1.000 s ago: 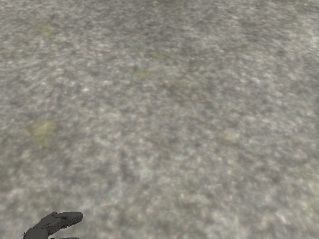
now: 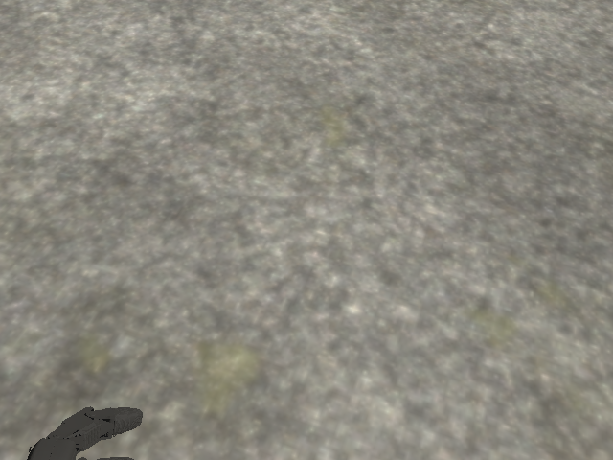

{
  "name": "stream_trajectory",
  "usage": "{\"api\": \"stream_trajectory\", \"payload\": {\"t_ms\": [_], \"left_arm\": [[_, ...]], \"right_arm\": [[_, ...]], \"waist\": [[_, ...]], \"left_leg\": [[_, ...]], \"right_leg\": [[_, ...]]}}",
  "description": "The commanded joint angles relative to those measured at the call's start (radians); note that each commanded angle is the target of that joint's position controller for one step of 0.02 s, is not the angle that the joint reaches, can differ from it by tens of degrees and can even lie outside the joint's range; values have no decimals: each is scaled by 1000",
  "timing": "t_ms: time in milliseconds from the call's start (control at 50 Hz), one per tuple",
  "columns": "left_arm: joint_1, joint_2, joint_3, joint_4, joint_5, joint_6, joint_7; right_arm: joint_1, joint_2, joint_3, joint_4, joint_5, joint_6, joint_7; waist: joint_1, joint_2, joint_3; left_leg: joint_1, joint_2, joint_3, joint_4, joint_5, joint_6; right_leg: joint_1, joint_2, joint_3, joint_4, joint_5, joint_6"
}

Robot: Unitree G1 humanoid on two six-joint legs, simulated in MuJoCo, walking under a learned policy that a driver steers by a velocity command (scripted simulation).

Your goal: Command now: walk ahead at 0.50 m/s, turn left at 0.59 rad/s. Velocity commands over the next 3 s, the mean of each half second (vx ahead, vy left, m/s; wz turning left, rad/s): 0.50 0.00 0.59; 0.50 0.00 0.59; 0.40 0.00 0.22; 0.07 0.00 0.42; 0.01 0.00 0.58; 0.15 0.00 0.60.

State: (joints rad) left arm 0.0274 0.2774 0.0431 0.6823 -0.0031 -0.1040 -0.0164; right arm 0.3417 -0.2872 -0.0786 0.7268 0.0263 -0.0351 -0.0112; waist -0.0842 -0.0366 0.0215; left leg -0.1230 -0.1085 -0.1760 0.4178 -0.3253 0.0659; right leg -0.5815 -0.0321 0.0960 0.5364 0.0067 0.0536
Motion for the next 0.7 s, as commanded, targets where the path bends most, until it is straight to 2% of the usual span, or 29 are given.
{"api": "stream_trajectory", "payload": {"t_ms": [20, 40, 60, 80, 100, 120, 140, 160, 180, 200, 220, 260, 320, 400, 480, 500, 540, 560, 580, 600, 620, 640, 660, 680, 700], "left_arm": [[-22, 129, 46, -75, -8, -29, -6], [48, 138, 56, -57, -7, -34, -3], [149, 169, 70, -42, 7, -39, 3], [299, 228, 84, -30, 18, -37, 12], [352, 289, 98, 10, 25, -24, 1], [309, 181, 76, -17, 5, -20, -2], [271, 129, 61, -23, 2, -12, 4], [227, 115, 52, -26, 11, -6, 5], [201, 96, 46, -16, 15, -3, 7], [190, 88, 42, -11, 19, -5, 10], [190, 83, 42, -2, 16, -9, 11], [200, 101, 49, 18, 10, -16, 11], [214, 135, 61, 45, 12, -14, 15], [224, 161, 65, 71, 6, 0, 21], [275, 195, 74, 104, -12, 19, 22], [276, 205, 77, 109, -18, 26, 22], [267, 237, 87, 109, -28, 37, 28], [261, 250, 91, 108, -33, 45, 31], [247, 240, 86, 103, -37, 49, 35], [262, 191, 66, 87, -11, 45, 38], [344, 47, 18, 22, 26, 19, 25], [240, 136, 29, 10, -9, -17, 10], [156, 177, 40, -19, -42, -34, 3], [148, 163, 34, -16, -29, -42, 8], [152, 164, 38, -4, -1, -42, 15]], "right_arm": [[-4, -153, -42, -55, 0, -4, -8], [-19, -136, -37, -62, -1, -2, -8], [-23, -92, -22, -73, -7, -6, -5], [2, -30, 1, -93, -27, -9, -3], [134, -15, 9, -125, 14, -18, -3], [108, -126, -11, -88, 22, -15, -7], [-1, -166, -24, -101, 10, -8, -6], [-44, -152, -24, -108, -2, -2, -6], [-72, -138, -26, -119, -9, -1, -2], [-65, -119, -26, -122, -2, 2, 5], [-59, -100, -23, -123, 4, 7, 9], [-81, -73, -17, -135, 2, 16, 11], [-133, -58, -10, -153, -3, 17, 15], [-237, -39, 2, -170, -3, 4, 39], [-336, -35, 7, -210, 1, 1, 63], [-343, -44, 3, -219, 1, 2, 67], [-300, -79, -15, -221, -5, 8, 70], [-217, -110, -33, -205, -7, 12, 67], [-53, -157, -62, -162, -4, 17, 58], [113, -232, -94, -122, 0, 27, 38], [58, -340, -98, -136, 5, 14, 33], [95, -256, -74, -162, -1, -2, 40], [61, -202, -56, -144, -8, -17, 44], [4, -178, -47, -144, -5, -24, 43], [-64, -151, -37, -154, -9, -24, 41]], "waist": [[52, 168, -38], [93, 173, -58], [143, 147, -137], [186, -1, -278], [112, -362, -344], [140, -196, -241], [164, -102, -131], [145, -33, -78], [129, -33, -34], [109, -62, -22], [104, -80, -20], [103, -67, -9], [110, -35, -3], [147, -26, 23], [174, -24, 61], [166, -28, 63], [120, -60, 16], [65, -69, -37], [-27, -46, -120], [-94, 55, -210], [50, 317, -291], [-37, 204, -399], [-39, 157, -247], [7, 82, -161], [50, 57, -108]], "left_leg": [[-39, 243, -242, -17, 211, 121], [-47, 219, -240, 38, 231, 101], [-92, 169, -197, 184, 245, 68], [-230, 89, -89, 482, 26, 24], [-578, 7, 1, 765, -303, -22], [-677, 86, -26, 882, -232, -40], [-694, 116, 5, 900, -136, -46], [-651, 149, 29, 879, -67, -52], [-632, 175, 29, 833, -24, -54], [-587, 199, 37, 805, 2, -54], [-569, 207, 52, 784, 14, -56], [-590, 217, 67, 741, 46, -66], [-636, 226, 70, 623, 143, -81], [-585, 214, 131, 399, 323, -71], [-557, 193, 193, 264, 300, -37], [-542, 181, 208, 242, 261, -21], [-432, 121, 262, 220, 157, 21], [-316, 80, 287, 205, 123, 49], [-83, 38, 294, 138, 191, 87], [233, 135, 112, 126, 202, 143], [509, 389, -474, 24, 33, 324], [539, 438, -656, -108, -103, 348], [438, 411, -510, -128, -34, 299], [287, 366, -389, -127, 66, 264], [153, 327, -299, -133, 181, 238]], "right_leg": [[167, 30, -17, -47, -64, -36], [260, 32, -33, -87, -66, -59], [438, -27, 5, -86, -78, -100], [694, -213, 195, -82, -126, -158], [914, -400, 693, -210, -416, -311], [847, -382, 689, -251, -611, -287], [734, -338, 509, -252, -553, -244], [621, -294, 382, -264, -408, -225], [546, -258, 292, -283, -303, -224], [494, -232, 215, -306, -241, -214], [473, -218, 163, -328, -203, -216], [465, -223, 87, -359, -122, -235], [504, -237, -3, -377, -10, -248], [530, -211, -147, -377, 57, -216], [610, -241, -212, -356, 108, -196], [636, -250, -227, -332, 177, -188], [672, -252, -268, -209, 509, -168], [668, -243, -289, -78, 659, -156], [587, -212, -319, 126, 668, -128], [332, -172, -317, 431, 342, -84], [-104, 37, -214, 770, -591, -31], [-208, 37, -2, 867, -602, -43], [-278, -5, -7, 841, -497, -60], [-233, -47, -11, 750, -409, -67], [-164, -74, -12, 666, -361, -58]]}}
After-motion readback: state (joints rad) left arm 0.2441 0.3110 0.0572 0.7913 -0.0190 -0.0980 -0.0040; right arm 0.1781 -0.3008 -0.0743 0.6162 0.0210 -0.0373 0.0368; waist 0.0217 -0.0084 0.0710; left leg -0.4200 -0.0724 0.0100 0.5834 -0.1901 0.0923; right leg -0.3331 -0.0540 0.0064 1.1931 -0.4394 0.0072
